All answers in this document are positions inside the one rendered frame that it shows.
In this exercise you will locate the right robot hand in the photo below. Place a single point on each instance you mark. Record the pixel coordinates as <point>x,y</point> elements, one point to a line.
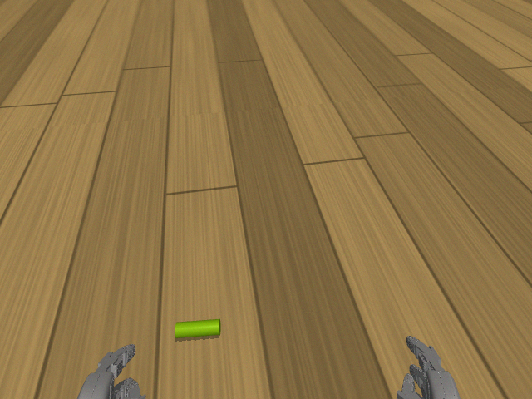
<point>432,379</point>

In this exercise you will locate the can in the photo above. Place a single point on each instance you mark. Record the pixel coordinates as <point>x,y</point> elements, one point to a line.
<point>197,328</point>

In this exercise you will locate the left robot hand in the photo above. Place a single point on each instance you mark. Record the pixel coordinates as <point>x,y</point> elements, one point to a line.
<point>100,384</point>

